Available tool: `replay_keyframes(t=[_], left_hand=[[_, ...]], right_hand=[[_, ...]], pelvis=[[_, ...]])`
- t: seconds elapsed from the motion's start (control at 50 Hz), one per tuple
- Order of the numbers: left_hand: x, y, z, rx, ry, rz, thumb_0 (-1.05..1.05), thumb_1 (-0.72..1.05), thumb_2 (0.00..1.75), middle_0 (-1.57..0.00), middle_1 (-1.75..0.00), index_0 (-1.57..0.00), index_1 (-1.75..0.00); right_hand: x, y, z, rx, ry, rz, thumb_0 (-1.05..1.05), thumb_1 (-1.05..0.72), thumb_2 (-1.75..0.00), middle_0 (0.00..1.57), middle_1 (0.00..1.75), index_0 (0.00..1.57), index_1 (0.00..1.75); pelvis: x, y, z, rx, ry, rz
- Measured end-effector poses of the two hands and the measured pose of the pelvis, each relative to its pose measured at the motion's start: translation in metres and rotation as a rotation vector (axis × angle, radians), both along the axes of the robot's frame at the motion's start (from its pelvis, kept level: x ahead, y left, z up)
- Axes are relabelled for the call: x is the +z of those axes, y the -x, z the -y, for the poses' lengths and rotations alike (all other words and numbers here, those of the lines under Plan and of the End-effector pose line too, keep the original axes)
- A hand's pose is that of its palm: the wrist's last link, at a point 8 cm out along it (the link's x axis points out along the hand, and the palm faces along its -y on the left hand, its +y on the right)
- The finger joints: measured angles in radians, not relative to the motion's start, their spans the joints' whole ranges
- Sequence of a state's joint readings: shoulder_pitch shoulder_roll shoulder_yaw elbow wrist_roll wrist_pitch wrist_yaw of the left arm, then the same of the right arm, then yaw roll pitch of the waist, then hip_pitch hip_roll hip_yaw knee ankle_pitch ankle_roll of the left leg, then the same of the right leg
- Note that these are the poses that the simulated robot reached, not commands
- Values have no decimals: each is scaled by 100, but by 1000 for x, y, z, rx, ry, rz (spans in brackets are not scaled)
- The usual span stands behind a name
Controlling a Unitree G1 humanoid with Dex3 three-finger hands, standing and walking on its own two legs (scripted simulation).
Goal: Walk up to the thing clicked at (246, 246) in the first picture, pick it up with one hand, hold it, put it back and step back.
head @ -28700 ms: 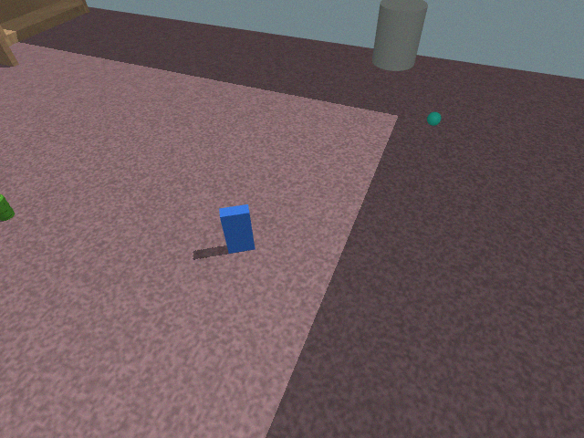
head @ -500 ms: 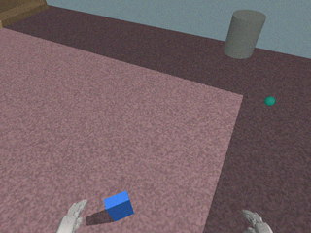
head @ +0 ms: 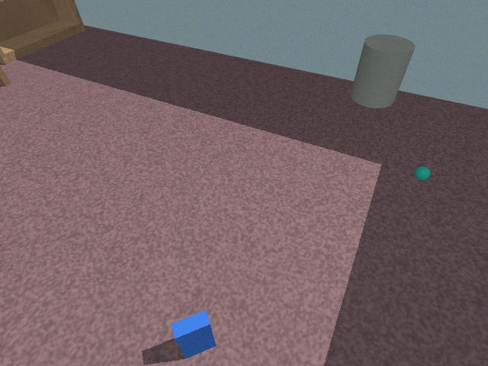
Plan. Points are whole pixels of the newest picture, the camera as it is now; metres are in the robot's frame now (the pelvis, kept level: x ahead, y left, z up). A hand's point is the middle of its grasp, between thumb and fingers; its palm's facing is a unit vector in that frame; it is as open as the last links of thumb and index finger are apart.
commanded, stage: stand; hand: left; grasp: from the side
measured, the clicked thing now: (195, 335) +0.39 +0.21 -0.66
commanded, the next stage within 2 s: step back in 1.66 s
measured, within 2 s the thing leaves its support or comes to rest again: neither
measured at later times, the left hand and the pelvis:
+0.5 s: hand out of the picture +0.03 +0.25 -0.16, palm faces -0.02 -0.94 -0.35, open 7.4 cm; pelvis -0.01 -0.01 +0.01, yaw +0 degrees
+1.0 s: hand out of the picture +0.08 +0.24 -0.15, palm faces -0.03 -0.94 -0.34, open 7.4 cm; pelvis +0.01 -0.01 +0.01, yaw -1 degrees
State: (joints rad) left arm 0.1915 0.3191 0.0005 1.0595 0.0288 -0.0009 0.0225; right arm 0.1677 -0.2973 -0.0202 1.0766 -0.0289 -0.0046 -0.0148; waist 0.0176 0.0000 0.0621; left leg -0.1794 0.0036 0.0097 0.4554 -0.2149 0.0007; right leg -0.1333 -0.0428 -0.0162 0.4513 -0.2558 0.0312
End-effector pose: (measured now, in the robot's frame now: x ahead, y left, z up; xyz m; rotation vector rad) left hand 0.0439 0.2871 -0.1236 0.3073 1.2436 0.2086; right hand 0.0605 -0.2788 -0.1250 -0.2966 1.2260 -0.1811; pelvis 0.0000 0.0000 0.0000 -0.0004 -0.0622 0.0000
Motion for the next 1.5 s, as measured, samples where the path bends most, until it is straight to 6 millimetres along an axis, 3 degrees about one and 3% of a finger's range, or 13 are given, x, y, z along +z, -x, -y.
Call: replay_keyframes(t=[0.18, 0.52, 0.74, 1.1, 1.5], left_hand=[[5, 9, -4, 11, -4, -16, 1, 90, 90, -20, -30, -20, -30], [6, 20, -1, 11, -10, -59, 1, 90, 90, -20, -30, -20, -30], [4, 3, 5, -1, 6, -55, 1, 90, 90, -20, -30, -20, -30], [10, -39, 3, -17, 2, 4, 1, 90, 90, -20, -30, -20, -30], [9, -38, 2, -13, 3, -15, 1, 90, 90, -20, -30, -20, -30]], right_hand=[[1, 5, -2, -7, -14, 2, 1, -91, -90, 20, 30, 20, 30], [2, 22, 16, -31, 0, -46, 1, -91, -90, 20, 30, 20, 30], [3, 19, 19, -35, 6, -65, 1, -91, -90, 20, 30, 20, 30], [8, -14, 19, -24, 12, -12, 1, -91, -90, 20, 30, 20, 30], [10, -19, 23, -27, 19, -20, 1, -91, -90, 20, 30, 20, 30]], pelvis=[[4, 8, -1, 0, -3, 12], [6, 13, 6, -1, 1, 3], [6, 4, 8, -6, 2, -8], [8, -12, 7, -12, -1, -16], [9, -18, 8, -12, 0, -24]])
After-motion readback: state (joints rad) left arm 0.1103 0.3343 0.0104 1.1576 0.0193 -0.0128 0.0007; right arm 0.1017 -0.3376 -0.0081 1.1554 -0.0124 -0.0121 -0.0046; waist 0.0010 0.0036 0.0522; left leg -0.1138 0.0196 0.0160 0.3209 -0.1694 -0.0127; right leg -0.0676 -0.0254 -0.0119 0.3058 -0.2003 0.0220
